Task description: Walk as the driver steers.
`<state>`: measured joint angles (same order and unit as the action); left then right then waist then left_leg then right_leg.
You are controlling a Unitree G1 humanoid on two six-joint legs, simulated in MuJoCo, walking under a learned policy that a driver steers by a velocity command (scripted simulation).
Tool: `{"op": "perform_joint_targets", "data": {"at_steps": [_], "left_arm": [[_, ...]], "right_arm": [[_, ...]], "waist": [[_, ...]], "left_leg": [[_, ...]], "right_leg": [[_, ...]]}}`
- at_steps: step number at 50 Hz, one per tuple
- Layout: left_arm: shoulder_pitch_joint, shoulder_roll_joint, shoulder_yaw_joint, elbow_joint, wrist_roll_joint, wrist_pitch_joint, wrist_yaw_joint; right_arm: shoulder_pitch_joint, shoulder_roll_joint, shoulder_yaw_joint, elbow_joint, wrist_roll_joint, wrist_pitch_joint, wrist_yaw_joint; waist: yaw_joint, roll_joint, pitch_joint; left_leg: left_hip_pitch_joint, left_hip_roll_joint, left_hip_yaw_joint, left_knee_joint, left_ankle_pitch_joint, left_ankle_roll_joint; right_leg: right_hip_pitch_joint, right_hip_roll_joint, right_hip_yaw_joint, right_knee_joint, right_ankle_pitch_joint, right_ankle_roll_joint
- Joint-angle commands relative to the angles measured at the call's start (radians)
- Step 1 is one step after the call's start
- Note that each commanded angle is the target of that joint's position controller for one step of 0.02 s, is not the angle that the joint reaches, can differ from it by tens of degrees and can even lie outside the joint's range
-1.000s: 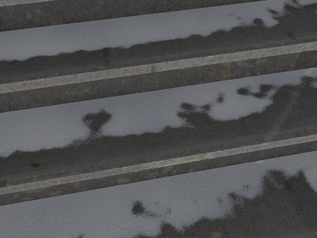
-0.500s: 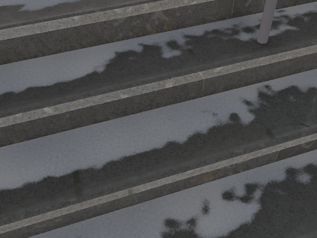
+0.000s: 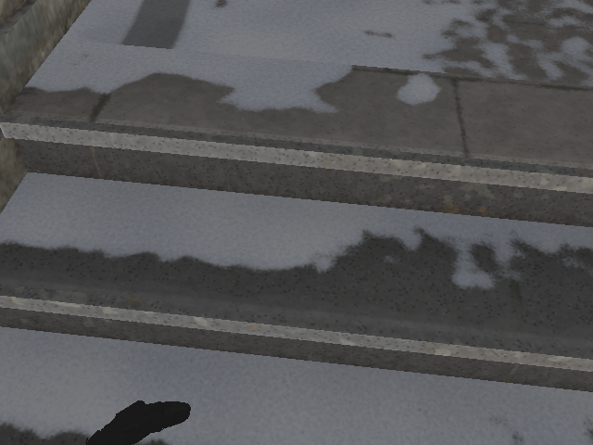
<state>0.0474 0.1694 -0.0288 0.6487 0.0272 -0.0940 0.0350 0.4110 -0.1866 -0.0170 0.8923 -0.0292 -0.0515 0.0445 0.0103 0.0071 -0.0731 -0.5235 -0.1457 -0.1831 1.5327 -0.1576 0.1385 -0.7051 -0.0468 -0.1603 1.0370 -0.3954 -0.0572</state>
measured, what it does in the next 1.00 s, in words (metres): climbs: left foot 0.16 m higher, then right foot 0.16 m higher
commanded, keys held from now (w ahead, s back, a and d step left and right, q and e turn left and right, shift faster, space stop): w+q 0.48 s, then w+e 0.52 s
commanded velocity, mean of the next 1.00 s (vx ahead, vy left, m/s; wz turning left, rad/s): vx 0.46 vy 0.01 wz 0.22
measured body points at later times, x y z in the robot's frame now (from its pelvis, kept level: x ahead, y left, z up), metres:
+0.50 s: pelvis +0.29 +0.10 +0.09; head +0.33 +0.11 +0.54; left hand +0.15 +0.30 -0.05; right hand +0.59 +0.02 +0.03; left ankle +0.40 +0.23 -0.51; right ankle +0.11 -0.12 -0.60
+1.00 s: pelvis +0.59 +0.19 +0.27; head +0.57 +0.20 +0.72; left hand +0.81 +0.38 +0.22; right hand +0.60 -0.04 +0.12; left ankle +0.42 +0.24 -0.44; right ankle +0.68 +0.15 -0.35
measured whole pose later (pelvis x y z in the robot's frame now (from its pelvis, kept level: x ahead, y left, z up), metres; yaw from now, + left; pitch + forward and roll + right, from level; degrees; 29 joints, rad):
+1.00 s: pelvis +0.59 +0.19 +0.27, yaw +10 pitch +4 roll -2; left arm -0.01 0.09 -0.08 0.65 0.03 -0.04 -0.06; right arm 0.44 -0.15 0.01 1.03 -0.03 -0.04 -0.02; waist -0.01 0.00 -0.12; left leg -0.09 0.09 0.21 0.58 -0.04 0.05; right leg -0.82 0.07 -0.15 1.23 -0.56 -0.15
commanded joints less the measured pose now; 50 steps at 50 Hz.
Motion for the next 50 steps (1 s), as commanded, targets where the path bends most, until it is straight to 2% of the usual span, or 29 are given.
{"op": "perform_joint_targets", "data": {"at_steps": [1,4,7,8,10,15,18,19,20,22,23,24,25,26,27,29,30,32,34,36,38,41,43,45,46,47,48,49,50], "left_arm": [[0.170,-0.124,-0.007,0.170,0.016,0.033,0.000],[0.150,-0.107,0.006,0.271,0.020,0.032,-0.051],[0.093,-0.020,0.002,0.261,0.037,0.015,-0.056],[0.147,0.018,0.002,0.269,0.052,0.012,-0.055],[0.275,0.074,0.013,0.284,0.033,0.012,-0.036],[0.493,0.091,0.042,0.304,0.010,0.035,0.018],[0.475,0.093,0.047,0.297,0.002,0.057,0.055],[0.460,0.141,0.063,0.288,-0.022,0.070,0.057],[0.439,0.181,0.067,0.309,-0.041,0.070,0.054],[0.463,0.328,0.090,0.316,-0.039,0.058,0.037],[0.425,0.375,0.102,0.293,-0.040,0.055,0.031],[0.419,0.324,0.095,0.254,-0.041,0.021,0.021],[0.421,0.162,0.050,0.181,-0.017,-0.033,-0.030],[0.407,0.185,0.085,0.262,-0.047,-0.059,-0.078],[0.277,0.141,0.089,0.195,-0.079,-0.055,-0.083],[0.046,-0.027,0.034,0.064,-0.050,-0.056,-0.053],[0.069,-0.056,0.013,0.045,-0.044,-0.055,-0.058],[0.135,-0.114,-0.024,0.024,-0.038,-0.027,-0.072],[0.183,-0.095,-0.032,0.028,-0.057,0.011,-0.074],[0.139,-0.098,-0.041,0.009,-0.047,0.034,-0.056],[0.048,-0.104,-0.056,-0.058,-0.025,0.049,-0.051],[-0.203,-0.104,-0.080,-0.145,-0.012,0.046,-0.047],[-0.278,-0.095,-0.074,-0.164,-0.020,0.032,-0.071],[-0.290,-0.083,-0.060,-0.152,-0.007,0.025,-0.092],[-0.255,-0.041,-0.035,-0.118,-0.011,0.036,-0.082],[-0.077,-0.002,-0.021,-0.071,-0.027,0.036,-0.090],[0.036,0.048,0.001,-0.058,-0.008,0.043,-0.095],[0.163,0.129,0.036,-0.010,0.018,0.049,-0.096],[0.272,0.256,0.078,0.028,0.040,0.068,-0.070]], "right_arm": [[-0.215,0.066,0.032,-0.268,0.020,-0.005,0.033],[-0.123,0.163,0.081,-0.272,0.074,0.011,0.020],[-0.195,0.068,0.070,-0.294,0.039,0.031,-0.022],[-0.190,0.064,0.065,-0.273,0.036,0.039,-0.039],[-0.248,0.062,0.059,-0.307,0.034,0.050,-0.051],[-0.541,0.092,0.084,-0.451,0.053,0.042,-0.031],[-0.665,0.077,0.108,-0.553,0.057,0.046,-0.005],[-0.703,0.089,0.127,-0.568,0.044,0.043,0.017],[-0.730,0.093,0.129,-0.581,0.066,0.035,0.029],[-0.461,-0.018,0.049,-0.498,0.058,0.015,0.034],[-0.237,-0.150,-0.014,-0.426,0.053,0.016,0.041],[-0.063,-0.244,-0.058,-0.373,0.058,0.040,0.024],[0.010,-0.347,-0.076,-0.309,0.046,0.062,-0.017],[0.088,-0.236,-0.045,-0.248,-0.010,0.058,-0.057],[0.091,-0.203,-0.031,-0.188,-0.018,0.041,-0.052],[0.050,-0.055,0.000,-0.027,0.006,-0.013,-0.015],[0.027,0.003,0.017,0.012,-0.022,-0.033,0.009],[-0.013,0.065,0.029,0.030,-0.012,-0.041,0.010],[-0.076,0.080,0.045,0.034,-0.026,-0.036,0.004],[-0.096,0.077,0.063,0.060,-0.036,-0.015,-0.005],[-0.119,0.028,0.067,0.076,-0.025,-0.007,-0.002],[0.047,-0.058,0.055,0.117,-0.002,0.007,-0.046],[0.081,-0.149,0.018,0.139,-0.003,0.004,-0.064],[0.157,-0.170,0.009,0.170,0.004,0.011,-0.067],[0.127,-0.163,0.008,0.172,-0.010,0.009,-0.077],[0.068,-0.269,-0.022,0.120,-0.003,0.002,-0.079],[-0.012,-0.301,-0.036,0.083,0.017,0.004,-0.091],[-0.055,-0.284,-0.044,0.029,0.004,-0.016,-0.088],[-0.118,-0.185,-0.031,-0.036,-0.003,-0.053,-0.061]], "waist": [[-0.049,0.024,0.093],[-0.146,-0.003,0.146],[-0.158,-0.012,0.144],[-0.126,-0.043,0.104],[-0.061,-0.062,0.083],[0.066,-0.070,0.158],[0.065,-0.083,0.160],[0.070,-0.058,0.160],[0.037,-0.079,0.155],[-0.084,-0.247,-0.041],[-0.194,-0.271,-0.172],[-0.254,-0.194,-0.298],[-0.147,0.302,-0.490],[-0.175,0.171,-0.605],[-0.162,0.118,-0.424],[-0.096,-0.023,-0.068],[-0.046,-0.033,-0.007],[0.028,-0.019,0.027],[0.094,-0.004,0.060],[0.116,0.031,0.124],[0.138,0.044,0.137],[0.023,0.099,0.076],[-0.006,0.140,-0.037],[-0.005,0.150,-0.096],[0.033,0.171,-0.117],[0.091,0.263,-0.117],[0.152,0.280,-0.166],[0.199,0.197,-0.210],[0.181,-0.178,-0.270]], "left_leg": [[-0.539,0.123,0.017,0.639,-0.020,0.030],[-0.631,0.166,-0.002,0.656,0.044,0.027],[-0.519,0.161,0.090,0.369,0.269,-0.047],[-0.565,0.150,0.117,0.479,0.285,-0.072],[-0.765,0.178,0.074,0.552,0.224,-0.089],[-1.194,0.281,0.047,0.566,-0.073,-0.103],[-0.955,0.362,0.181,0.264,-0.052,-0.129],[-0.696,0.357,0.297,0.006,-0.088,-0.119],[-0.383,0.322,0.359,-0.195,-0.149,-0.077],[-0.061,0.102,0.506,-0.262,-0.296,0.013],[0.087,0.036,0.423,-0.487,-0.273,0.084],[0.514,0.110,0.043,-0.628,-0.217,0.162],[0.776,0.404,-0.676,-1.077,-0.459,0.298],[0.785,0.479,-0.863,-1.260,-0.497,0.230],[0.653,0.477,-0.737,-1.253,-0.454,0.146],[0.336,0.439,-0.385,-1.121,-0.221,0.061],[0.237,0.395,-0.231,-1.078,-0.062,0.038],[0.252,0.382,-0.038,-1.085,0.046,-0.020],[0.192,0.370,0.131,-1.117,0.083,-0.070],[0.057,0.349,0.250,-1.183,0.241,-0.078],[-0.052,0.301,0.340,-1.220,0.178,-0.122],[0.000,0.322,0.318,-1.378,0.207,-0.050],[0.239,0.377,0.379,-1.450,0.586,-0.044],[0.461,0.379,0.440,-1.299,1.303,-0.042],[0.527,0.381,0.429,-1.189,1.735,-0.072],[0.653,0.466,0.366,-1.068,1.898,-0.024],[0.710,0.477,0.344,-0.885,1.961,-0.013],[0.476,0.433,0.322,-0.697,1.750,0.008],[0.019,0.211,0.274,-0.301,0.738,-0.062]], "right_leg": [[0.259,-0.289,0.560,-0.616,-0.128,-0.095],[0.189,-0.232,0.213,-0.677,0.102,-0.017],[0.041,-0.153,-0.010,-0.738,0.186,-0.037],[0.132,-0.188,0.025,-0.740,0.196,-0.079],[0.385,-0.246,0.075,-0.727,0.202,-0.086],[0.843,-0.353,0.125,-0.776,0.182,-0.042],[0.700,-0.288,0.030,-0.939,0.153,-0.035],[0.563,-0.277,-0.016,-1.048,0.181,-0.068],[0.459,-0.250,-0.092,-1.078,0.590,-0.066],[0.688,-0.300,-0.098,-0.741,1.875,-0.102],[0.807,-0.269,-0.082,-0.504,1.910,-0.079],[0.468,-0.229,0.003,-0.194,1.563,-0.028],[0.144,0.042,0.115,0.270,0.274,0.039],[0.105,0.067,0.398,0.659,0.230,0.021],[-0.021,0.063,0.386,0.858,0.254,0.011],[-0.234,0.037,0.356,1.019,0.266,-0.053],[-0.240,0.048,0.391,1.085,0.280,-0.092],[-0.418,0.064,0.418,1.202,0.340,-0.133],[-0.527,0.037,0.421,1.124,0.397,-0.129],[-0.557,0.072,0.324,1.206,0.379,-0.086],[-0.531,0.058,0.237,1.014,0.467,-0.061],[-0.418,0.020,0.039,0.763,0.436,0.006],[-0.268,-0.017,-0.005,0.563,0.307,-0.039],[-0.138,0.062,-0.082,0.383,0.105,-0.102],[-0.096,0.144,-0.096,0.408,-0.026,-0.114],[-0.084,0.138,-0.063,0.215,-0.179,-0.138],[0.018,0.143,0.012,0.006,-0.172,-0.161],[0.301,0.102,0.224,-0.057,0.032,-0.200],[0.596,-0.077,0.717,-0.396,0.186,-0.351]]}}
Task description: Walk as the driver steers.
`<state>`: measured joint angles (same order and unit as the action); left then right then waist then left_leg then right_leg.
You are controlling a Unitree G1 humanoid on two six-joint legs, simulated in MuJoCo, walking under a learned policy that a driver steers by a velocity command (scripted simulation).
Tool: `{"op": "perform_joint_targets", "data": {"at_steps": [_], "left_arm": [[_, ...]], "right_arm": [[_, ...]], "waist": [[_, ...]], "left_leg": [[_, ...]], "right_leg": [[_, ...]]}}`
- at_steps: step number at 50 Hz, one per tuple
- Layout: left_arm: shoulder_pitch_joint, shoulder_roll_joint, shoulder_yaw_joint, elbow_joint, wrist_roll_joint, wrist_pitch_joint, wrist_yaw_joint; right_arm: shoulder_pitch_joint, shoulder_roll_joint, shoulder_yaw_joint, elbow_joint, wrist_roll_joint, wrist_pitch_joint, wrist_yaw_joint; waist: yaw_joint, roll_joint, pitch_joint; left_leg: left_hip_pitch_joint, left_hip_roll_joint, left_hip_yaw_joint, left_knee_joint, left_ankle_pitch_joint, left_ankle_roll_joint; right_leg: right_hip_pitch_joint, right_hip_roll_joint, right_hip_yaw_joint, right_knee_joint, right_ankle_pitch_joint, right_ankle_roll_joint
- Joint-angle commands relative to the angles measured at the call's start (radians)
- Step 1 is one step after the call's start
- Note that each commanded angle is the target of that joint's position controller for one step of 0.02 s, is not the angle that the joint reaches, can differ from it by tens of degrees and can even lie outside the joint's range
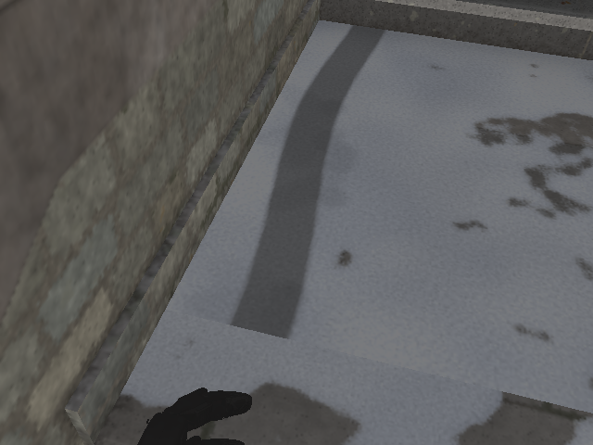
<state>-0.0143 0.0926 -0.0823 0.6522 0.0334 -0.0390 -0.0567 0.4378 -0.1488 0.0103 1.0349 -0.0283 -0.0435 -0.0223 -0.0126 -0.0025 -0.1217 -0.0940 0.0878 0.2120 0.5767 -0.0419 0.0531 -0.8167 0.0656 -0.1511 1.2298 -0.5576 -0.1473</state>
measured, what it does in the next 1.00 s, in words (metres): climbs, turning right: left foot 0.16 m higher, then right foot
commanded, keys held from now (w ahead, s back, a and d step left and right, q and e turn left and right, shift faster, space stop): w+e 0.02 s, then e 0.86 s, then no key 0.12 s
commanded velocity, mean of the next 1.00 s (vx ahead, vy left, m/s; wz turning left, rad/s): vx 0.13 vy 0.00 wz -0.55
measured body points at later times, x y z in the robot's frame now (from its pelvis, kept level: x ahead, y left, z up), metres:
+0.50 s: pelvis +0.25 +0.02 +0.15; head +0.31 +0.01 +0.59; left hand +0.37 +0.27 +0.01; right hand +0.42 -0.22 +0.08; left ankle +0.40 +0.09 -0.47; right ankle +0.08 -0.05 -0.54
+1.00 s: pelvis +0.32 -0.03 +0.21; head +0.33 -0.04 +0.66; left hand +0.61 +0.02 +0.13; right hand +0.24 -0.30 +0.10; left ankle +0.41 +0.09 -0.47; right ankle +0.23 -0.16 -0.47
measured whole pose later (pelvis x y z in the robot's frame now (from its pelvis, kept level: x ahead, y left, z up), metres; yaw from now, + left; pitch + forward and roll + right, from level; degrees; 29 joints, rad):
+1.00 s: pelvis +0.32 -0.03 +0.21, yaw -35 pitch +0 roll -1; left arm 0.15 0.18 0.03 0.58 -0.05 0.10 -0.01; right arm 0.29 -0.19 -0.06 0.63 0.02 0.05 -0.16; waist -0.09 0.02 0.01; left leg -0.45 0.27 0.21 1.03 -0.54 -0.06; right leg -0.46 -0.09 -0.03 1.00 -0.54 0.08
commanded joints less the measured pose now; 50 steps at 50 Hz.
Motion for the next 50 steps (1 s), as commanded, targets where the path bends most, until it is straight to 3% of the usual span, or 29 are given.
{"op": "perform_joint_targets", "data": {"at_steps": [1,2,4,6,8,9,11,13,14,15,18,19,21,22,23,24,25,26,28,29,31,34,36,40,43,45,47,48,50], "left_arm": [[0.325,0.346,0.139,0.029,0.048,0.033,0.058],[0.368,0.255,0.117,0.076,0.035,0.028,0.066],[0.299,0.105,0.083,0.125,0.009,0.014,0.051],[0.262,0.064,0.083,0.146,0.012,0.006,0.042],[0.291,0.095,0.091,0.155,0.002,0.021,0.026],[0.255,0.140,0.105,0.128,0.002,0.027,0.031],[0.230,0.195,0.117,0.082,-0.003,0.014,0.047],[0.342,0.197,0.116,0.115,-0.017,0.008,0.069],[0.400,0.219,0.124,0.151,-0.031,0.008,0.076],[0.445,0.245,0.137,0.160,-0.070,0.027,0.093],[0.539,0.235,0.155,0.170,-0.079,0.072,0.137],[0.484,0.250,0.164,0.132,-0.101,0.091,0.147],[0.397,0.292,0.182,0.116,-0.104,0.098,0.131],[0.314,0.332,0.194,0.081,-0.122,0.056,0.102],[0.239,0.308,0.194,0.036,-0.121,0.011,0.073],[0.372,0.180,0.156,0.031,-0.077,-0.004,0.041],[0.408,0.223,0.165,0.076,-0.055,-0.015,0.017],[0.328,0.235,0.173,0.030,-0.080,0.013,0.018],[0.263,0.217,0.159,-0.012,-0.066,0.062,0.045],[0.280,0.202,0.154,-0.009,-0.070,0.080,0.051],[0.328,0.173,0.147,-0.022,-0.069,0.093,0.068],[0.257,0.166,0.146,-0.073,-0.056,0.108,0.080],[0.233,0.159,0.147,-0.109,-0.057,0.124,0.088],[0.144,0.203,0.161,-0.154,-0.075,0.142,0.101],[0.111,0.186,0.154,-0.197,-0.074,0.136,0.091],[0.000,0.167,0.134,-0.249,-0.061,0.128,0.067],[-0.032,0.146,0.122,-0.238,-0.065,0.123,0.045],[0.012,0.123,0.109,-0.212,-0.093,0.131,0.043],[0.059,0.151,0.134,-0.150,-0.102,0.112,0.041]], "right_arm": [[-0.184,-0.164,-0.058,-0.193,-0.010,-0.098,0.059],[-0.217,-0.131,-0.061,-0.234,0.017,-0.104,0.089],[-0.289,-0.038,-0.022,-0.317,-0.002,-0.093,0.084],[-0.205,0.003,0.006,-0.347,-0.006,-0.080,0.050],[-0.203,0.025,0.029,-0.392,0.002,-0.082,0.016],[-0.192,-0.013,0.023,-0.392,0.008,-0.073,0.004],[-0.291,-0.039,0.024,-0.457,-0.018,-0.070,-0.031],[-0.317,-0.042,0.015,-0.466,-0.016,-0.067,-0.049],[-0.339,-0.014,0.022,-0.476,-0.024,-0.064,-0.046],[-0.438,0.010,0.039,-0.523,-0.013,-0.053,-0.045],[-0.564,-0.006,0.041,-0.625,0.009,-0.046,-0.013],[-0.632,0.034,0.068,-0.675,0.000,-0.048,-0.005],[-0.502,-0.040,0.010,-0.664,0.003,-0.032,-0.021],[-0.282,-0.146,-0.046,-0.583,-0.001,-0.038,-0.026],[-0.083,-0.249,-0.083,-0.524,-0.049,-0.043,-0.028],[-0.005,-0.343,-0.116,-0.489,-0.074,-0.030,-0.051],[-0.124,-0.259,-0.091,-0.537,-0.081,-0.024,-0.063],[-0.206,-0.194,-0.080,-0.538,-0.025,-0.004,-0.070],[-0.244,-0.110,-0.062,-0.492,0.014,0.020,-0.087],[-0.231,-0.119,-0.064,-0.480,0.000,0.024,-0.092],[-0.276,-0.083,-0.060,-0.465,0.014,0.020,-0.090],[-0.231,-0.077,-0.062,-0.451,0.031,0.032,-0.105],[-0.201,-0.123,-0.077,-0.460,0.034,0.031,-0.116],[-0.245,-0.173,-0.086,-0.541,0.014,0.044,-0.136],[-0.162,-0.189,-0.095,-0.515,0.045,0.050,-0.136],[-0.135,-0.199,-0.109,-0.504,0.034,0.060,-0.157],[-0.125,-0.216,-0.125,-0.488,0.040,0.061,-0.169],[-0.113,-0.240,-0.132,-0.457,0.061,0.077,-0.160],[-0.130,-0.234,-0.130,-0.448,0.040,0.106,-0.132]], "waist": [[0.162,-0.297,-0.270],[0.126,-0.207,-0.137],[0.016,0.013,0.137],[-0.046,0.005,0.141],[-0.059,-0.002,0.155],[-0.078,0.024,0.180],[-0.072,0.037,0.176],[-0.025,-0.107,0.046],[-0.008,-0.109,0.010],[0.047,-0.102,0.003],[0.084,-0.167,0.003],[0.057,-0.153,0.024],[-0.045,-0.293,-0.048],[-0.121,-0.358,-0.152],[-0.164,-0.180,-0.357],[-0.106,0.395,-0.455],[-0.056,0.394,-0.488],[-0.039,0.255,-0.264],[0.003,0.036,0.013],[0.022,0.026,0.059],[0.058,0.047,0.152],[0.043,0.103,0.144],[0.041,0.135,0.140],[0.013,0.160,0.124],[-0.023,0.227,0.139],[-0.089,0.263,0.147],[-0.124,0.175,0.120],[-0.117,0.158,0.113],[-0.098,0.031,0.088]], "left_leg": [[-0.666,-0.176,-0.333,1.148,-0.109,-0.003],[-0.828,-0.141,-0.405,1.359,-0.143,0.020],[-0.955,-0.106,-0.320,1.399,-0.171,0.027],[-0.981,-0.088,-0.304,1.572,-0.218,0.030],[-1.082,-0.064,-0.284,1.618,-0.158,0.023],[-1.061,-0.049,-0.266,1.482,-0.146,-0.002],[-0.918,-0.042,-0.196,1.148,-0.003,-0.033],[-0.973,-0.085,-0.140,1.244,0.025,-0.084],[-1.082,-0.084,-0.138,1.308,-0.012,-0.095],[-1.187,-0.080,-0.124,1.281,-0.129,-0.117],[-1.324,-0.027,-0.213,1.118,-0.251,-0.120],[-1.114,-0.039,-0.163,0.841,-0.455,-0.093],[-0.582,-0.123,-0.089,0.582,-0.567,-0.021],[-0.342,-0.120,-0.140,0.517,-0.414,0.017],[0.021,-0.002,-0.452,0.349,-0.020,0.107],[0.256,0.363,-1.037,0.020,0.444,0.315],[0.189,0.386,-1.241,-0.127,0.263,0.347],[-0.012,0.338,-1.051,-0.095,0.068,0.295],[-0.278,0.264,-0.621,0.069,-0.041,0.184],[-0.346,0.222,-0.510,0.083,-0.104,0.138],[-0.436,0.151,-0.294,0.082,-0.127,0.095],[-0.390,0.189,-0.257,0.042,-0.105,0.138],[-0.341,0.244,-0.306,0.017,-0.210,0.125],[-0.374,0.307,-0.292,0.038,-0.319,0.115],[-0.256,0.311,-0.290,0.013,-0.513,0.094],[-0.210,0.336,-0.332,0.003,-0.511,0.089],[-0.228,0.354,-0.316,0.063,-0.466,0.097],[-0.278,0.311,-0.241,0.002,-0.436,0.099],[-0.259,0.221,-0.143,0.185,-0.297,0.043]], "right_leg": [[0.799,-0.266,1.110,-0.882,0.123,-0.337],[0.698,-0.267,1.062,-0.914,-0.017,-0.251],[0.430,-0.188,0.732,-0.823,0.161,-0.119],[0.362,-0.127,0.577,-0.795,0.373,-0.047],[0.365,-0.106,0.498,-0.785,0.437,0.018],[0.308,-0.096,0.456,-0.797,0.472,0.051],[0.166,-0.042,0.388,-0.816,0.671,0.067],[0.355,-0.069,0.422,-0.745,0.925,0.015],[0.503,-0.116,0.488,-0.717,0.943,-0.015],[0.640,-0.127,0.535,-0.753,0.943,-0.014],[0.942,-0.186,0.601,-0.759,0.921,-0.004],[0.804,-0.244,0.601,-0.926,0.958,-0.014],[0.660,-0.200,0.526,-0.905,1.381,0.008],[0.726,-0.144,0.416,-0.709,1.906,0.015],[0.580,-0.079,0.438,-0.445,1.629,0.067],[0.353,0.130,0.427,0.065,0.496,0.175],[0.286,0.141,0.528,0.418,0.178,0.222],[0.223,0.113,0.433,0.537,0.206,0.265],[0.159,0.051,0.360,0.528,0.283,0.253],[0.198,0.027,0.348,0.567,0.354,0.242],[0.225,0.023,0.312,0.456,0.398,0.194],[0.187,0.044,0.275,0.479,0.464,0.195],[0.111,0.014,0.279,0.476,0.418,0.217],[0.105,-0.032,0.262,0.465,0.463,0.271],[0.041,-0.115,0.215,0.201,0.395,0.270],[0.009,-0.178,0.248,-0.018,0.287,0.258],[0.106,-0.200,0.191,-0.199,0.255,0.247],[0.246,-0.145,0.044,-0.362,0.028,0.241],[0.399,-0.077,-0.056,-0.663,0.262,0.205]]}}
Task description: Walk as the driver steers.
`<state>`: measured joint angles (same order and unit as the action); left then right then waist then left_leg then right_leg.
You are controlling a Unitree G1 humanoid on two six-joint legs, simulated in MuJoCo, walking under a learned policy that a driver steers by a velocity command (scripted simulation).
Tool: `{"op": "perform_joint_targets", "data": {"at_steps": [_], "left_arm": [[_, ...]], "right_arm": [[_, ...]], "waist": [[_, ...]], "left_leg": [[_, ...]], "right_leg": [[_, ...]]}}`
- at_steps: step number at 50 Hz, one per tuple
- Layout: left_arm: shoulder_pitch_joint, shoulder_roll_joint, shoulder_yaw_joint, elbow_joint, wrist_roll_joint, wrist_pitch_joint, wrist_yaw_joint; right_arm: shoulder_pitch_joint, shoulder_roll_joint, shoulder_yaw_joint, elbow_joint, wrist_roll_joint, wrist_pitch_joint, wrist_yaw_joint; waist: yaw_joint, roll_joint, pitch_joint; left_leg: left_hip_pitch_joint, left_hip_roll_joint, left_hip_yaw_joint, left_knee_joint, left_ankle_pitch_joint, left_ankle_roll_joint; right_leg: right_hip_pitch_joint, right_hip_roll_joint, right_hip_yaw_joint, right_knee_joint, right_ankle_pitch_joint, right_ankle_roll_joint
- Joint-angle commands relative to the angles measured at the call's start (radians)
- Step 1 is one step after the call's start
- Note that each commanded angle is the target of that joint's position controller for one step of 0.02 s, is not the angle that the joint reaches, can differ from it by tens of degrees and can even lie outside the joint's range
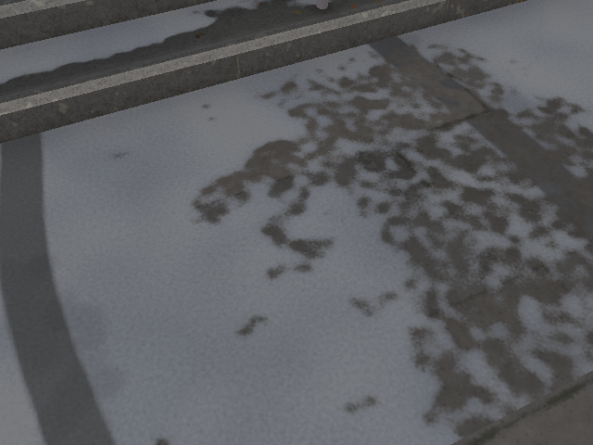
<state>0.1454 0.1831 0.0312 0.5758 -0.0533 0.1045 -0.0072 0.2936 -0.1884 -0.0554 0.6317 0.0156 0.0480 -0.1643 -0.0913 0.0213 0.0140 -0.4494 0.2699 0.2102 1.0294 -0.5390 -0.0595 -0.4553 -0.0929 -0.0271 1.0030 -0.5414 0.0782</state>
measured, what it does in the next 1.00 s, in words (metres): walks ahead: left foot, then right foot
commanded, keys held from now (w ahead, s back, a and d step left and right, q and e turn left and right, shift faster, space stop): no key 1.00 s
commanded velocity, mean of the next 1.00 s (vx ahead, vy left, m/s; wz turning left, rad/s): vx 0.00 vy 0.00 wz -0.09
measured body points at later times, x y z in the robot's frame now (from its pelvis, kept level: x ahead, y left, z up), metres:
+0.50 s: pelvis +0.09 -0.07 +0.06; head +0.09 -0.08 +0.51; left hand +0.27 +0.12 -0.04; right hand +0.13 -0.30 -0.09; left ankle +0.00 +0.08 -0.68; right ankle +0.08 -0.17 -0.68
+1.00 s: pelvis +0.11 -0.07 +0.06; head +0.11 -0.07 +0.51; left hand +0.18 +0.17 -0.08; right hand +0.11 -0.30 -0.10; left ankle +0.00 +0.08 -0.68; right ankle +0.09 -0.17 -0.68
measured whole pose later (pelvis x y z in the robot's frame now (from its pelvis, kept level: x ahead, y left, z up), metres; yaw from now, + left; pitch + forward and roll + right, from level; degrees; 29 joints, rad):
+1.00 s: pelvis +0.11 -0.07 +0.06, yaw -1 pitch +0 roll +0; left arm 0.29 0.15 0.07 0.85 0.00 0.03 0.08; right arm 0.32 -0.15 -0.04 1.03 0.00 0.04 -0.06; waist 0.01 0.00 -0.01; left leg 0.00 0.07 0.04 0.38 -0.37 -0.05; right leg -0.20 0.01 -0.03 0.50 -0.30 -0.02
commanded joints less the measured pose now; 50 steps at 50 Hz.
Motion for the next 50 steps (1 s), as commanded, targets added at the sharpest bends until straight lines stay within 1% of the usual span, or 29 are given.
{"op": "perform_joint_targets", "data": {"at_steps": [1,2,3,4,5,6,7,8,9,10,11,12,13,14,15,16,17,19,20,22,23,24,26,30,34,36,40,45,50], "left_arm": [[-0.039,0.095,0.043,-0.020,-0.009,-0.036,-0.007],[-0.016,0.138,0.068,0.024,-0.006,-0.050,-0.014],[0.007,0.142,0.077,0.050,0.007,-0.066,-0.019],[-0.016,0.121,0.071,0.044,0.025,-0.086,-0.024],[-0.029,0.137,0.071,-0.004,0.042,-0.110,-0.027],[-0.105,0.153,0.066,-0.060,0.055,-0.124,-0.029],[-0.244,0.159,0.062,-0.132,0.035,-0.129,-0.026],[-0.412,0.122,0.041,-0.189,0.001,-0.138,-0.028],[-0.369,0.041,0.017,-0.161,-0.024,-0.125,-0.027],[-0.270,-0.123,-0.015,-0.117,-0.028,-0.113,-0.028],[-0.105,-0.085,-0.019,-0.112,-0.042,-0.109,-0.031],[-0.001,-0.010,-0.004,-0.109,-0.055,-0.089,-0.027],[-0.013,0.019,-0.003,-0.127,-0.032,-0.078,-0.026],[-0.107,-0.038,-0.030,-0.145,-0.010,-0.076,-0.032],[-0.114,-0.062,-0.028,-0.111,-0.007,-0.074,-0.034],[-0.120,0.032,0.012,-0.056,0.009,-0.062,-0.028],[-0.075,0.042,0.021,-0.046,0.026,-0.072,-0.021],[-0.092,0.017,0.003,-0.042,0.033,-0.101,-0.001],[-0.096,0.028,0.006,-0.038,0.048,-0.112,0.001],[-0.056,0.047,0.014,-0.020,0.060,-0.113,0.013],[-0.015,0.040,0.008,-0.004,0.070,-0.114,0.012],[-0.003,0.040,0.012,0.008,0.064,-0.105,0.018],[0.058,0.041,0.019,0.042,0.067,-0.102,0.030],[0.153,0.050,0.037,0.120,0.067,-0.102,0.036],[0.143,0.062,0.051,0.158,0.059,-0.102,0.045],[0.138,0.068,0.056,0.169,0.057,-0.105,0.052],[0.146,0.077,0.063,0.194,0.054,-0.105,0.063],[0.136,0.050,0.055,0.207,0.058,-0.090,0.085],[0.144,0.051,0.054,0.231,0.046,-0.082,0.094]], "right_arm": [[0.016,-0.167,-0.051,-0.040,-0.017,0.010,0.038],[0.035,-0.151,-0.048,-0.047,-0.038,-0.006,0.078],[0.006,-0.131,-0.050,-0.048,-0.045,-0.014,0.103],[-0.010,-0.102,-0.034,-0.056,-0.045,-0.010,0.122],[-0.023,-0.103,-0.029,-0.064,-0.035,-0.004,0.116],[-0.012,-0.062,-0.009,-0.074,-0.025,0.010,0.105],[0.071,-0.027,0.007,-0.059,-0.031,0.025,0.099],[0.308,0.007,0.015,0.025,-0.059,0.025,0.107],[0.428,0.059,0.022,0.130,-0.082,0.012,0.124],[0.361,0.092,0.036,0.167,-0.096,-0.015,0.144],[0.147,0.002,0.028,0.066,-0.052,-0.023,0.133],[-0.023,-0.118,-0.001,0.005,-0.016,-0.031,0.115],[-0.129,-0.187,-0.020,-0.017,0.013,-0.023,0.093],[-0.154,-0.143,-0.001,-0.021,0.008,-0.003,0.083],[-0.102,-0.139,-0.006,0.018,0.015,0.009,0.081],[0.061,-0.111,-0.010,0.076,-0.014,-0.011,0.103],[0.041,-0.085,0.014,0.068,-0.022,-0.019,0.105],[0.056,-0.072,0.010,0.112,-0.025,-0.043,0.118],[0.091,-0.039,0.017,0.151,-0.028,-0.042,0.122],[0.124,-0.045,0.012,0.201,-0.022,-0.049,0.125],[0.139,-0.048,0.012,0.231,-0.025,-0.046,0.121],[0.132,-0.046,0.013,0.239,-0.019,-0.042,0.120],[0.107,-0.077,-0.004,0.256,-0.025,-0.027,0.119],[0.043,-0.050,-0.007,0.242,-0.020,-0.019,0.127],[0.018,-0.032,-0.003,0.240,-0.033,-0.013,0.148],[0.036,-0.046,-0.006,0.254,-0.029,-0.003,0.153],[0.079,-0.076,-0.016,0.296,-0.018,0.012,0.139],[0.086,-0.042,-0.004,0.355,-0.019,-0.007,0.107],[0.114,-0.042,-0.002,0.407,-0.024,-0.022,0.104]], "waist": [[-0.005,-0.120,-0.091],[-0.007,-0.279,-0.163],[0.015,-0.345,-0.178],[0.028,-0.368,-0.188],[0.065,-0.327,-0.185],[0.047,-0.238,-0.192],[-0.045,-0.198,-0.141],[-0.195,-0.110,-0.086],[-0.188,0.043,-0.057],[-0.079,0.196,-0.052],[0.060,0.221,-0.008],[0.142,0.254,0.029],[0.160,0.280,0.064],[0.121,0.186,0.049],[0.096,0.116,0.055],[0.022,0.005,0.014],[0.067,-0.159,0.032],[0.040,-0.134,0.072],[0.033,-0.113,0.037],[0.046,-0.049,-0.051],[0.056,-0.057,-0.111],[0.063,-0.065,-0.117],[0.081,-0.067,-0.081],[0.103,-0.099,-0.083],[0.077,-0.088,-0.079],[0.068,-0.068,-0.069],[0.064,-0.025,-0.018],[0.085,-0.026,0.018],[0.089,-0.022,0.021]], "left_leg": [[0.055,-0.008,-0.075,-0.125,0.318,0.120],[-0.028,-0.086,0.046,-0.006,0.236,0.055],[-0.117,-0.152,0.130,0.101,0.038,0.011],[-0.183,-0.176,0.109,0.199,-0.152,-0.003],[-0.192,-0.163,0.003,0.333,-0.302,-0.003],[-0.141,-0.134,-0.142,0.305,-0.326,0.022],[-0.013,-0.066,-0.362,0.105,-0.320,0.092],[0.092,-0.098,-0.325,-0.294,-0.057,0.152],[0.262,-0.158,-0.190,-0.510,0.336,0.184],[0.351,-0.178,-0.196,-0.422,0.439,0.199],[0.207,-0.069,-0.433,-0.600,0.675,0.312],[0.075,0.001,-0.493,-0.607,0.520,0.340],[0.029,-0.009,-0.484,-0.591,0.221,0.308],[0.050,-0.065,-0.446,-0.616,0.081,0.229],[0.060,-0.108,-0.369,-0.559,0.026,0.189],[0.002,-0.113,-0.331,-0.546,0.116,0.203],[0.044,-0.168,-0.235,-0.609,0.105,0.139],[0.145,-0.221,-0.182,-0.618,0.205,0.078],[0.215,-0.226,-0.168,-0.624,0.305,0.075],[0.335,-0.225,-0.160,-0.653,0.482,0.084],[0.386,-0.231,-0.151,-0.659,0.465,0.095],[0.396,-0.229,-0.146,-0.681,0.439,0.100],[0.368,-0.235,-0.134,-0.670,0.391,0.095],[0.275,-0.233,-0.158,-0.618,0.367,0.090],[0.295,-0.236,-0.174,-0.625,0.338,0.085],[0.342,-0.234,-0.169,-0.642,0.361,0.084],[0.379,-0.231,-0.142,-0.666,0.358,0.082],[0.350,-0.214,-0.141,-0.706,0.394,0.089],[0.352,-0.215,-0.136,-0.705,0.501,0.081]], "right_leg": [[0.211,0.116,-0.191,-0.508,0.485,-0.052],[0.384,0.122,-0.163,-0.438,0.618,-0.086],[0.465,0.086,-0.097,-0.409,0.931,-0.135],[0.452,-0.015,0.064,-0.356,1.118,-0.177],[0.359,-0.143,0.238,-0.324,1.330,-0.232],[0.238,-0.226,0.355,-0.308,1.274,-0.248],[0.091,-0.189,0.316,-0.162,1.184,-0.180],[-0.008,-0.083,0.199,0.020,1.059,-0.109],[-0.130,0.035,0.068,0.204,0.424,-0.098],[-0.248,0.149,0.045,0.429,0.036,-0.079],[-0.224,0.123,0.145,0.380,0.009,-0.048],[-0.114,0.084,0.142,0.195,-0.071,-0.017],[-0.110,0.043,0.103,0.015,-0.069,-0.008],[0.003,-0.015,0.090,-0.358,-0.121,-0.033],[0.135,0.032,-0.036,-0.633,0.147,-0.024],[0.302,0.154,-0.157,-0.452,0.310,-0.016],[0.244,0.085,-0.020,-0.443,0.343,-0.064],[0.233,0.028,0.061,-0.481,0.661,-0.119],[0.257,0.022,0.042,-0.463,0.845,-0.120],[0.311,0.024,0.028,-0.462,0.921,-0.133],[0.346,0.035,0.017,-0.479,0.896,-0.142],[0.363,0.038,0.018,-0.491,0.832,-0.145],[0.355,0.030,0.035,-0.511,0.821,-0.166],[0.440,-0.008,0.127,-0.555,0.873,-0.199],[0.424,-0.013,0.144,-0.563,0.863,-0.208],[0.381,0.009,0.110,-0.555,0.866,-0.194],[0.306,0.048,0.049,-0.545,0.773,-0.166],[0.294,0.078,-0.009,-0.547,0.669,-0.126],[0.323,0.085,-0.024,-0.546,0.682,-0.121]]}}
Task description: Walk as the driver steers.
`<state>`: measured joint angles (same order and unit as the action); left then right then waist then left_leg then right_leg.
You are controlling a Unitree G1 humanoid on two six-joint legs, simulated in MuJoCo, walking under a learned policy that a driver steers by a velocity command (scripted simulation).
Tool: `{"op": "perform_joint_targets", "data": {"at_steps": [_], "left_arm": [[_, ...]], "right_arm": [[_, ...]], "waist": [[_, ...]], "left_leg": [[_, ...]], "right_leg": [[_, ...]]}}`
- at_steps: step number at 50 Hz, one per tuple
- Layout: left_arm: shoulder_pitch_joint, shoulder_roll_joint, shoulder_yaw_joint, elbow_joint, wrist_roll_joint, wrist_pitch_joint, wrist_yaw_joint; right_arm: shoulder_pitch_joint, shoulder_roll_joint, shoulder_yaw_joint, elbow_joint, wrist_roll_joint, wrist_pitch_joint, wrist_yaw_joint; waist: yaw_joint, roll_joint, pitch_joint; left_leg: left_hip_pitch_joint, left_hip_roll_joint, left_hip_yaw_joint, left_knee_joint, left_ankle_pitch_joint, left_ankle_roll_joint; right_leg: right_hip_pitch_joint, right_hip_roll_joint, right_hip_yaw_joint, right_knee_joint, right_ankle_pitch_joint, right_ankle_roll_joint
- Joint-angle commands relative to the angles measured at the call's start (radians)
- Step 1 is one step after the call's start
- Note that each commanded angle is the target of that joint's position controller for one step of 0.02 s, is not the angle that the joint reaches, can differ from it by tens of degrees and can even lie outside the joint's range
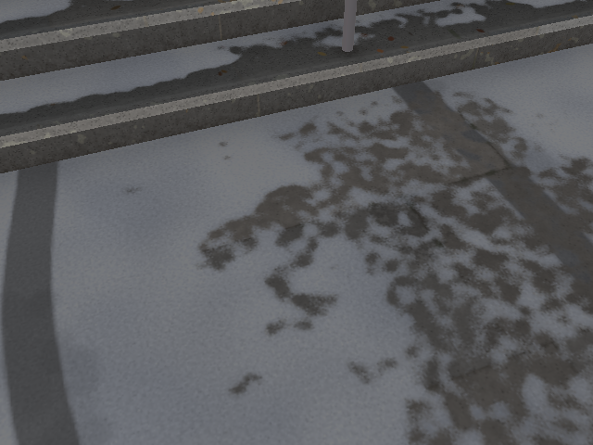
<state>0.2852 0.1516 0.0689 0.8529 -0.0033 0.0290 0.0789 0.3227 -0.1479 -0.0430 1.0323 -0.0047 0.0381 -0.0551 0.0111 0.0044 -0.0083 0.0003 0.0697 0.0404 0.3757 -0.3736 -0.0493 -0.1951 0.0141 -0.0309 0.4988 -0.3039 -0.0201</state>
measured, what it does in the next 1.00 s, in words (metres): stands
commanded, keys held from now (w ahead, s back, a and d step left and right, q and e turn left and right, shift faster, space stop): no key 0.80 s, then w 0.04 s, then no key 0.16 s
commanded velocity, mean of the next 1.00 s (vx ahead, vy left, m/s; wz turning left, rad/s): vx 0.01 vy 0.00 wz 0.00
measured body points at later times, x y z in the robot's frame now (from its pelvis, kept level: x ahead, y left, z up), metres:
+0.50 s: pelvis +0.00 +0.02 +0.00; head +0.00 +0.02 +0.45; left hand +0.12 +0.25 -0.13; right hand -0.07 -0.19 -0.15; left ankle -0.11 +0.14 -0.74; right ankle -0.02 -0.11 -0.74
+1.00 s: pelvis +0.02 +0.01 +0.00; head +0.02 +0.01 +0.45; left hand +0.11 +0.25 -0.14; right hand -0.07 -0.19 -0.16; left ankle -0.11 +0.14 -0.74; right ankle -0.02 -0.10 -0.74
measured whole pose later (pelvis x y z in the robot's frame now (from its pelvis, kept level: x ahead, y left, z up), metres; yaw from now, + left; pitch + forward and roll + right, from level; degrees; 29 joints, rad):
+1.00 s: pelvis +0.02 +0.01 +0.00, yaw +1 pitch +1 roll +0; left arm 0.19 0.17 0.05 0.93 -0.04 0.00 0.04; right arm 0.46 -0.11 -0.02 1.12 0.00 0.01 -0.06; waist -0.04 0.00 -0.02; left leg 0.01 0.04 0.02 0.37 -0.39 -0.03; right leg -0.19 -0.03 -0.07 0.52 -0.34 0.00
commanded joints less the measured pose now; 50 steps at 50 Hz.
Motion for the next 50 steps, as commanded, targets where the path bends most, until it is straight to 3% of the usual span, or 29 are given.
{"op": "perform_joint_targets", "data": {"at_steps": [1,4,9,11,16,40,41,42,43,45,47,48,50], "left_arm": [[0.001,0.081,0.016,-0.044,-0.005,-0.004,0.010],[-0.017,0.080,0.014,-0.040,-0.006,0.001,0.008],[-0.045,0.079,0.013,-0.029,-0.012,0.005,0.003],[-0.092,0.080,0.009,-0.046,-0.025,0.005,-0.006],[-0.103,0.085,0.005,-0.035,-0.025,0.001,-0.017],[-0.113,0.099,0.002,0.016,-0.030,-0.008,-0.017],[-0.099,0.101,0.004,0.024,-0.033,-0.007,-0.018],[-0.099,0.094,0.005,0.028,-0.036,-0.007,-0.021],[-0.131,0.078,-0.001,0.019,-0.035,-0.012,-0.024],[-0.167,0.078,-0.006,0.009,-0.034,-0.033,-0.033],[-0.158,0.097,-0.003,0.012,-0.033,-0.048,-0.042],[-0.133,0.100,-0.002,0.022,-0.035,-0.050,-0.046],[-0.054,0.106,0.005,0.055,-0.035,-0.039,-0.033]], "right_arm": [[0.092,-0.078,-0.014,0.016,-0.004,-0.014,-0.005],[0.110,-0.050,-0.006,0.037,-0.001,-0.018,-0.003],[0.152,-0.038,-0.002,0.069,-0.004,-0.021,-0.003],[0.159,-0.018,0.007,0.075,0.003,-0.023,-0.005],[0.190,-0.025,0.010,0.089,0.000,-0.028,-0.011],[0.221,-0.015,0.014,0.094,-0.003,-0.024,-0.010],[0.236,-0.021,0.011,0.096,0.003,-0.023,-0.012],[0.242,-0.038,0.005,0.097,0.012,-0.023,-0.017],[0.226,-0.050,0.002,0.092,0.016,-0.023,-0.021],[0.220,-0.042,0.005,0.086,0.012,-0.027,-0.026],[0.257,-0.032,0.010,0.096,-0.001,-0.032,-0.015],[0.267,-0.024,0.014,0.097,0.002,-0.029,-0.008],[0.245,-0.044,0.011,0.087,-0.002,-0.024,0.003]], "waist": [[-0.012,-0.002,0.041],[-0.015,0.001,0.030],[-0.022,0.013,0.039],[-0.029,0.039,0.042],[-0.033,0.016,0.046],[-0.038,0.009,0.039],[-0.044,0.015,0.022],[-0.050,0.045,0.044],[-0.052,0.075,0.110],[-0.057,0.057,0.171],[-0.062,0.005,0.115],[-0.051,0.004,0.065],[-0.027,0.007,0.008]], "left_leg": [[-0.101,-0.015,0.034,-0.051,0.343,0.070],[-0.091,-0.020,0.025,-0.060,0.372,0.075],[-0.069,-0.022,0.022,-0.065,0.404,0.079],[-0.063,-0.026,0.005,-0.073,0.378,0.083],[-0.047,-0.028,-0.004,-0.074,0.390,0.088],[-0.048,-0.049,-0.005,-0.064,0.376,0.085],[-0.033,-0.047,-0.014,-0.074,0.261,0.101],[-0.029,-0.026,-0.050,-0.096,0.076,0.134],[-0.048,0.004,-0.096,-0.120,-0.009,0.158],[-0.039,0.015,-0.114,-0.112,0.099,0.162],[-0.002,-0.026,-0.050,-0.052,0.394,0.122],[0.003,-0.041,-0.030,-0.033,0.471,0.107],[-0.054,-0.059,0.012,0.008,0.472,0.077]], "right_leg": [[0.068,-0.023,-0.023,-0.042,0.445,-0.023],[0.076,-0.029,-0.028,-0.039,0.447,-0.020],[0.057,-0.032,-0.037,-0.043,0.438,-0.018],[0.037,-0.031,-0.046,-0.033,0.415,-0.010],[0.020,-0.038,-0.053,-0.034,0.432,-0.005],[0.016,-0.052,-0.069,-0.024,0.468,-0.004],[0.010,-0.035,-0.090,-0.006,0.347,-0.003],[-0.043,-0.015,-0.118,0.024,0.167,0.002],[-0.121,-0.016,-0.125,0.017,0.104,0.009],[-0.183,-0.029,-0.121,-0.039,0.161,0.014],[-0.111,-0.035,-0.108,-0.039,0.398,0.007],[-0.049,-0.034,-0.103,-0.031,0.465,-0.002],[0.075,-0.027,-0.100,-0.015,0.498,-0.031]]}}
Keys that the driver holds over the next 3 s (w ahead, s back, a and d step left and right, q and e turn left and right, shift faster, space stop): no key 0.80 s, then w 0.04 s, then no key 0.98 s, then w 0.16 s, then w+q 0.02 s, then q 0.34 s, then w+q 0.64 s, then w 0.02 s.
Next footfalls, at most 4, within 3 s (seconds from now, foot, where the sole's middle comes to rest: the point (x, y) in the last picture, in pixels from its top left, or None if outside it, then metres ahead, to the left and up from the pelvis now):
2.48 left None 0.24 0.12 -0.77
2.98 right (320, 442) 0.54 -0.02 -0.77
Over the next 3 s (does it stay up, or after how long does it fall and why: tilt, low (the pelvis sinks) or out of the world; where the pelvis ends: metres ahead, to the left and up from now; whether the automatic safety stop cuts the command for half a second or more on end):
stays up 0.37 0.04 -0.01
